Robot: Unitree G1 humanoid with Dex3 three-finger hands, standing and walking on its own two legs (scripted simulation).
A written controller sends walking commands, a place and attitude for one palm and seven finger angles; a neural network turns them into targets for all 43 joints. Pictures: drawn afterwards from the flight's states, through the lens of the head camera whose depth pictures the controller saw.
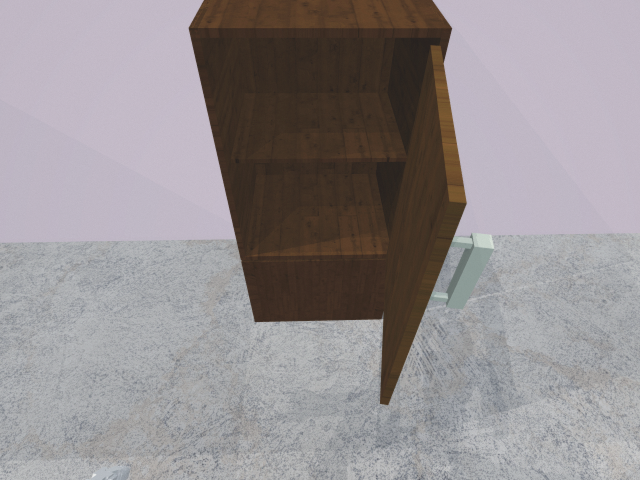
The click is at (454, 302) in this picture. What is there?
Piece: cupboard door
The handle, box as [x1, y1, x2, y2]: [429, 233, 493, 308]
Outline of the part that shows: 491,235 472,233 469,238 454,236 450,246 464,247 465,249 446,292 441,293 432,291 429,299 445,301 446,306 448,307 463,307 493,250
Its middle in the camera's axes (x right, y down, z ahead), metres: +0.19 +0.05 +0.55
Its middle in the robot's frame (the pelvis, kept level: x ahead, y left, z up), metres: +0.40 -0.16 +0.04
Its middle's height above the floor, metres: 0.81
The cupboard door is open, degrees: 80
